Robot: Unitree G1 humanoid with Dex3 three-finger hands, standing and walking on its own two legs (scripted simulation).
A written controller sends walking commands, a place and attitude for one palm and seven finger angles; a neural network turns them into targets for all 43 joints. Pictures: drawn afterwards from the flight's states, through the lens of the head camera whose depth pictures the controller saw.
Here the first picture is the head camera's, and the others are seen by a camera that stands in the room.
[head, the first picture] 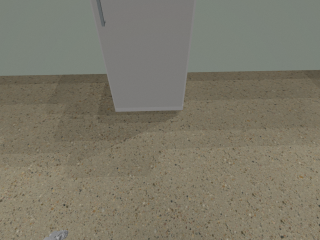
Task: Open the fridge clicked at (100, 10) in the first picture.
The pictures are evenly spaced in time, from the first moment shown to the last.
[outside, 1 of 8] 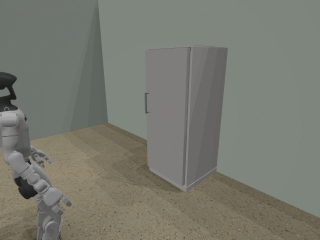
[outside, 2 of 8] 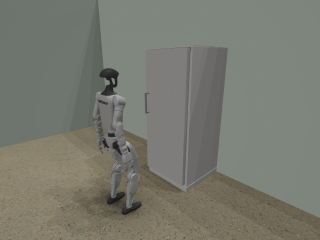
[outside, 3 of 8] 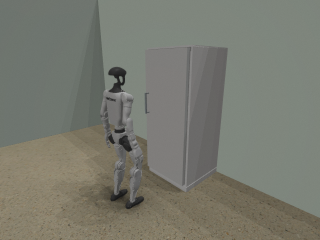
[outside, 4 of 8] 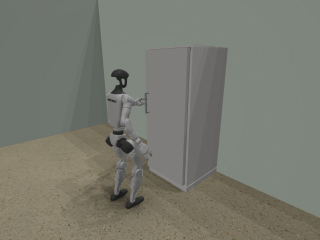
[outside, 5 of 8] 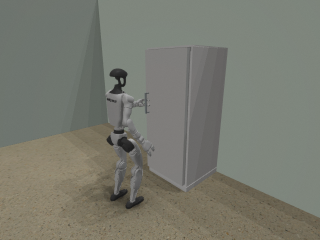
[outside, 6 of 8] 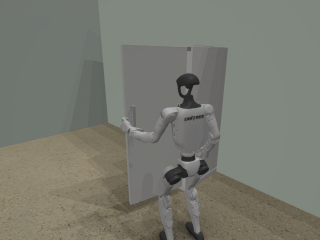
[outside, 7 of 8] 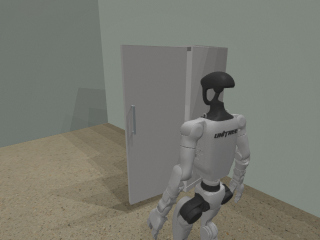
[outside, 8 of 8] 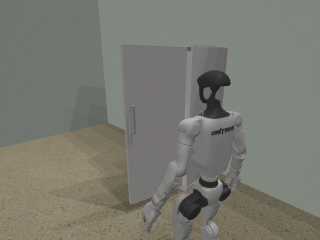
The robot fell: no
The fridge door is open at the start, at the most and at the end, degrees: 0 84 75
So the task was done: yes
